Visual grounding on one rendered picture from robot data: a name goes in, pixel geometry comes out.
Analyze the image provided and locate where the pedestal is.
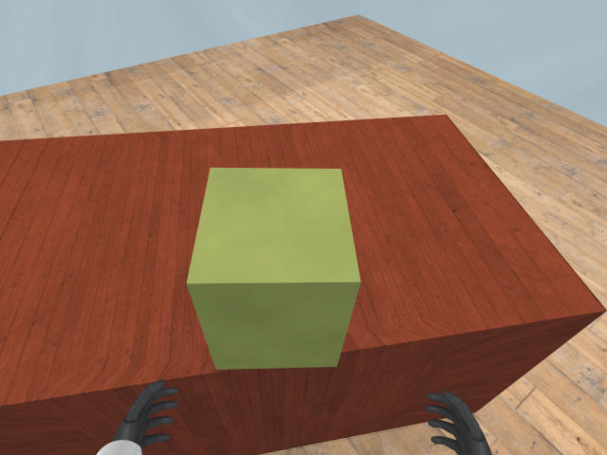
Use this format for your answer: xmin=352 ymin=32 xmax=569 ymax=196
xmin=0 ymin=115 xmax=607 ymax=455

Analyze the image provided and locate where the robot left hand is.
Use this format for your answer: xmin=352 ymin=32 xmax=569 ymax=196
xmin=112 ymin=379 xmax=179 ymax=450

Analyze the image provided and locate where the robot right hand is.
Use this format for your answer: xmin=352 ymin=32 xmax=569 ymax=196
xmin=426 ymin=391 xmax=492 ymax=455

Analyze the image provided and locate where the carton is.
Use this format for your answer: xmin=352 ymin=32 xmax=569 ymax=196
xmin=187 ymin=168 xmax=361 ymax=370

